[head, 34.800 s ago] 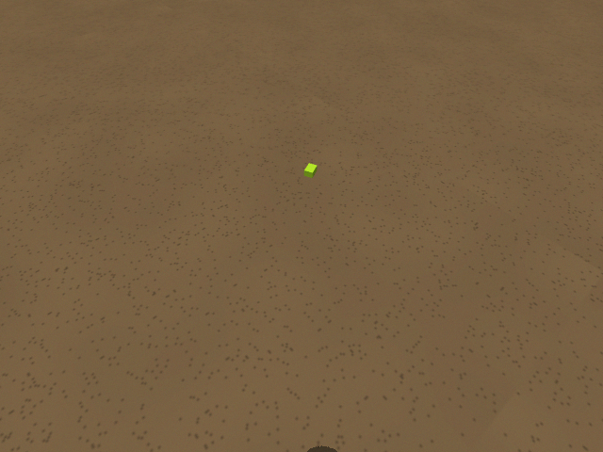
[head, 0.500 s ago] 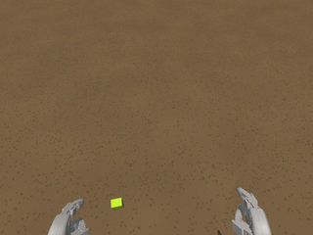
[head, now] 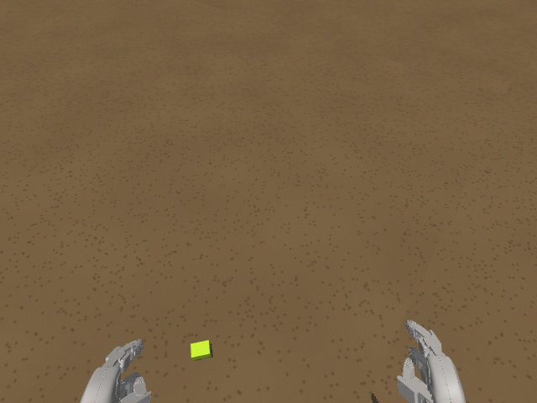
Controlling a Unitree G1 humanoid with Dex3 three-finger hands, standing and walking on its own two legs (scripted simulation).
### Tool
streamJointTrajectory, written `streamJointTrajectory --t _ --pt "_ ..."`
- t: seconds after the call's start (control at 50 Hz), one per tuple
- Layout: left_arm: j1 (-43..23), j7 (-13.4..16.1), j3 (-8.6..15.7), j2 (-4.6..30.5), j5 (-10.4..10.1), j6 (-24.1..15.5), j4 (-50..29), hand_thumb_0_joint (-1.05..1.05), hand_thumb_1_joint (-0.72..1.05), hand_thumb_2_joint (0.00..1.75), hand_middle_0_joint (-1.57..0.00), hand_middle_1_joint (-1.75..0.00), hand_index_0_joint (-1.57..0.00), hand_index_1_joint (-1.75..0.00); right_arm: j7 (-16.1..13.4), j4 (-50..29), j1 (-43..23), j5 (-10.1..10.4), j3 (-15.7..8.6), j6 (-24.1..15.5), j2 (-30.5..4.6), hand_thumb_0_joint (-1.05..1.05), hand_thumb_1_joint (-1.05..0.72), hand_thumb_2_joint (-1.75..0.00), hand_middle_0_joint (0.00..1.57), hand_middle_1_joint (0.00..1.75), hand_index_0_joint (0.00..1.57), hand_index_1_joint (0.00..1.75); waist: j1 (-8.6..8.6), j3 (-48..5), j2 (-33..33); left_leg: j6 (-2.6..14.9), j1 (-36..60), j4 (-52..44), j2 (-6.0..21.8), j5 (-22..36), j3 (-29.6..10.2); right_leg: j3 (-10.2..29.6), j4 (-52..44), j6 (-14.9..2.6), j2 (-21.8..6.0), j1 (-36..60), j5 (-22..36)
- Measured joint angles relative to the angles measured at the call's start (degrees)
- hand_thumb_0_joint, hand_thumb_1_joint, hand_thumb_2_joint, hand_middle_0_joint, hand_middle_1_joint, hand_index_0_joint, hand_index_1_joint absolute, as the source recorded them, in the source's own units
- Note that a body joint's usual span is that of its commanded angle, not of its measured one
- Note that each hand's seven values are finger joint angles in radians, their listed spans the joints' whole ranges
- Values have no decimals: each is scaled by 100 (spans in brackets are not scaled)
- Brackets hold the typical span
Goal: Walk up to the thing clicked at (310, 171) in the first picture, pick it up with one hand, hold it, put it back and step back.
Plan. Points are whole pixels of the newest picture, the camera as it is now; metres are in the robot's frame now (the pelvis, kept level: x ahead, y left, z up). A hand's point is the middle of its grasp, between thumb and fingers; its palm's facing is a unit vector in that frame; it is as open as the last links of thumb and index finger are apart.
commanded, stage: home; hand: left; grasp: from above
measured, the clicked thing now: (200, 350) +0.42 +0.22 -0.70
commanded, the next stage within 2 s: stand in 0.06 s
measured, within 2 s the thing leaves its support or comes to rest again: neither
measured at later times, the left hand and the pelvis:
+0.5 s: hand out of the picture +0.11 +0.24 -0.10, palm faces +0.04 -0.94 -0.32, open 7.4 cm; pelvis +0.00 +0.01 +0.04, yaw +0 degrees
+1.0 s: hand out of the picture +0.04 +0.25 -0.10, palm faces +0.06 -0.94 -0.33, open 7.4 cm; pelvis -0.01 +0.02 +0.06, yaw +1 degrees
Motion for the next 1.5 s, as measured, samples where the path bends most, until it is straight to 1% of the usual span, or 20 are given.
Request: streamJointTrajectory --t 0.16,0.18,0.2,0.22,0.24,0.26,0.3,0.34,0.44,0.54,0.68,0.84,0.98,1.22,1.5 --pt "18 -1 -7 18 8 -12 -25 1 91 89 -20 -30 -20 -30 15 5 12 -2 -9 18 3 2 -90 -90 21 30 20 30 3 -6 0 19 -17 30 -15 -19 11 8 29 19 -15 -15 -20" --pt "-148 11 -54 43 147 -277 248 1 91 89 -20 -30 -20 -30 70 137 -70 -163 -72 42 17 1 -90 -90 21 30 20 30 52 159 -38 31 136 -26 -27 2 40 38 7 26 -29 119 -13" --pt "-451 25 -94 66 302 -658 779 1 91 89 -20 -30 -20 -30 167 387 -211 -327 -120 159 4 1 -90 -90 20 30 20 30 139 358 -104 47 357 -157 -53 60 90 92 -55 32 -61 302 17" --pt "-761 36 -100 79 429 -981 1365 1 90 89 -20 -30 -21 -30 280 670 -359 -447 -130 333 -30 1 -90 -90 20 30 20 30 222 496 -177 59 555 -327 -86 143 143 150 -140 34 -100 457 62" --pt "-1027 42 -82 85 519 -1215 1897 1 90 89 -20 -30 -21 -30 392 923 -486 -536 -125 505 -72 1 -90 -90 21 30 20 30 280 590 -233 67 721 -503 -116 231 180 193 -246 36 -134 588 119" --pt "-1240 41 -55 93 581 -1393 2349 1 90 89 -20 -30 -21 -30 491 1125 -585 -582 -129 637 -111 1 -90 -90 21 30 20 30 320 681 -271 72 877 -676 -138 318 205 226 -366 44 -161 718 182" --pt "-1512 33 -4 125 627 -1650 3040 1 90 89 -20 -30 -21 -30 650 1403 -691 -556 -192 781 -163 1 -90 -90 21 30 20 30 364 841 -316 85 1178 -1010 -175 481 243 281 -613 67 -206 974 309" --pt "-1630 34 54 151 617 -1819 3554 1 91 89 -20 -30 -21 -30 744 1590 -725 -494 -279 850 -199 1 -90 -90 21 30 21 30 368 936 -325 96 1430 -1302 -196 619 262 316 -858 88 -233 1201 428" --pt "-1716 58 159 163 602 -2049 4631 1 91 90 -20 -30 -21 -30 826 2031 -684 -443 -439 966 -270 1 -90 -90 21 30 20 30 343 995 -266 126 1963 -1880 -221 862 239 328 -1442 134 -270 1740 670" --pt "-1729 65 199 157 574 -2181 5440 1 91 90 -20 -30 -21 -30 824 2452 -656 -416 -478 1034 -269 1 -90 -90 20 30 20 30 337 1059 -245 141 2448 -2458 -258 1120 195 317 -2005 164 -319 2226 906" --pt "-1785 84 181 130 505 -2281 6252 1 91 90 -20 -30 -21 -30 776 2935 -726 -347 -503 1092 -225 1 -90 -90 20 30 20 30 338 1196 -227 152 2959 -3132 -288 1457 140 296 -2650 198 -365 2735 1211" --pt "-1887 95 165 165 498 -2309 6817 1 91 90 -20 -30 -21 -30 758 3301 -805 -295 -497 1144 -244 1 -90 -90 20 30 20 30 350 1233 -213 155 3285 -3572 -291 1693 107 284 -3073 209 -379 3055 1434" --pt "-1972 69 168 243 504 -2331 7060 1 91 90 -20 -30 -21 -30 781 3463 -857 -288 -490 1169 -304 1 -90 -90 20 30 20 30 330 1222 -209 151 3318 -3725 -284 1795 85 268 -3223 200 -377 3090 1532" --pt "-2079 52 139 299 472 -2377 7258 1 91 90 -20 -30 -21 -30 787 3646 -923 -255 -430 1134 -391 1 -90 -90 20 30 20 30 304 1256 -191 121 3365 -3840 -255 1821 45 237 -3388 169 -349 3166 1574" --pt "-2272 19 129 310 454 -2402 7255 1 91 90 -20 -30 -21 -30 786 3676 -1055 -230 -355 1106 -433 1 -90 -90 20 30 20 30 273 1247 -203 88 3401 -3890 -224 1762 7 210 -3487 132 -317 3230 1535"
